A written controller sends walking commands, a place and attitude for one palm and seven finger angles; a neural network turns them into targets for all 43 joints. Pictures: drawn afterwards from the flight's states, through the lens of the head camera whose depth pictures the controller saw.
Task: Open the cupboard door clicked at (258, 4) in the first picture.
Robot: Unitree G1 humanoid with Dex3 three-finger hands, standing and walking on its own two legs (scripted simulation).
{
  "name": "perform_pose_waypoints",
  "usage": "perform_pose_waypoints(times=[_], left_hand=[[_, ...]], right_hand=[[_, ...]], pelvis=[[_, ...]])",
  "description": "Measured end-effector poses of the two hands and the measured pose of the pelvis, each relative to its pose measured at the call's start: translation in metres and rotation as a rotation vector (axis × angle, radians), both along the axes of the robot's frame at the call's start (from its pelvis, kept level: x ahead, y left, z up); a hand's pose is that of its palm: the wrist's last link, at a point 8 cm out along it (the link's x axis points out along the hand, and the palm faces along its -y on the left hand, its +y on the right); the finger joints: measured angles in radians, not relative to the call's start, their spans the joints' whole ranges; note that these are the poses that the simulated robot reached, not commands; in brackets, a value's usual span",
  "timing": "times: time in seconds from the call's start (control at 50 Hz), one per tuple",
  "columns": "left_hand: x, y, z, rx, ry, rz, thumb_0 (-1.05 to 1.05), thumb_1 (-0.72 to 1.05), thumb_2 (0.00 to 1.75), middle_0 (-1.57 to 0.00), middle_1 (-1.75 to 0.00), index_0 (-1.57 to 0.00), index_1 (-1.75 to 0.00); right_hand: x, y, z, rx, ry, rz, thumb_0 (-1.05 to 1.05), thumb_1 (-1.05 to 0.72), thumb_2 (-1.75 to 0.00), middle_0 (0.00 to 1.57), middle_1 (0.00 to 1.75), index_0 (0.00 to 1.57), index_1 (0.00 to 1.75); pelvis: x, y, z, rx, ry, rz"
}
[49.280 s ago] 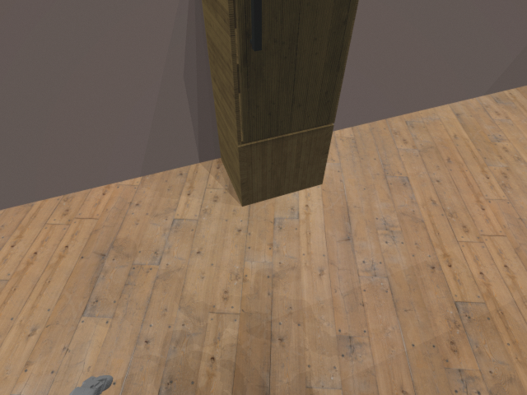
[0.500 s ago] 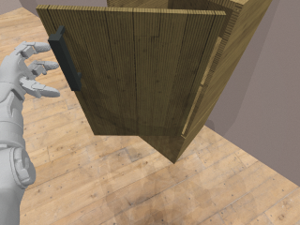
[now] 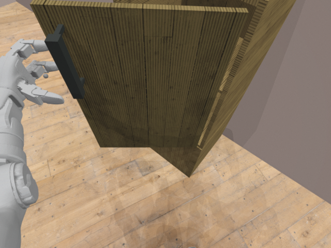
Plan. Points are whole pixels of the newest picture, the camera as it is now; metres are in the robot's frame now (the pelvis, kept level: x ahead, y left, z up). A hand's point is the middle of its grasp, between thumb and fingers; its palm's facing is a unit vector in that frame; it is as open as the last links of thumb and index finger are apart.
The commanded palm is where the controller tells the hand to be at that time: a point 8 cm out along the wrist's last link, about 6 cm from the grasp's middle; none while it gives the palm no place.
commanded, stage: slide the fingers in behind the handle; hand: left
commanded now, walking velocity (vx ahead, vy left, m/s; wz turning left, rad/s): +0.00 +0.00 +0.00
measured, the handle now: (70, 64) +0.51 +0.20 +0.15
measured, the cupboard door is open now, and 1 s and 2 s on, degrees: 40 40 39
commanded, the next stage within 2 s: close the thumb around the handle in 1.46 s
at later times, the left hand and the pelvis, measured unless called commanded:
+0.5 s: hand (58, 81) +0.45 +0.21 +0.15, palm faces -0.02 -1.00 -0.03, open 14.8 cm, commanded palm +0.44 +0.24 +0.15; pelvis +0.00 +0.00 +0.00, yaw +2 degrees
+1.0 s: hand (77, 76) +0.47 +0.17 +0.15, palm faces -0.01 -1.00 -0.01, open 13.9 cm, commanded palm +0.44 +0.22 +0.15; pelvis -0.01 -0.02 +0.00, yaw +0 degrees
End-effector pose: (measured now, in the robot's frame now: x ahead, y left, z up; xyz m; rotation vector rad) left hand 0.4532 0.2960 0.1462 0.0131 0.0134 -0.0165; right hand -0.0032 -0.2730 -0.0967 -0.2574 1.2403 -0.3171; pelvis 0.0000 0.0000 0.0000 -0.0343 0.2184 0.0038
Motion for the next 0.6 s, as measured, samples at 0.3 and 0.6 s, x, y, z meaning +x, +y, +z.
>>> perform_pose_waypoints(times=[0.3,0.6], left_hand=[[-0.016,-0.012,0.002,-0.015,0.003,0.031,-0.01,-0.50,0.30,-0.27,-1.19,-0.16,-1.14],[-0.013,-0.063,0.009,-0.036,-0.017,-0.045,-0.01,-0.50,0.30,-0.30,-1.20,-0.22,-1.18]], right_hand=[[0.045,0.008,-0.006,0.046,-0.100,0.066,0.00,-0.91,-0.90,0.20,0.30,0.21,0.30],[0.070,0.005,-0.005,0.053,-0.182,0.118,0.00,-0.91,-0.90,0.20,0.30,0.21,0.30]], pelvis=[[0.006,-0.001,0.003,0.002,-0.037,0.018],[-0.003,-0.007,0.002,0.012,-0.061,0.034]])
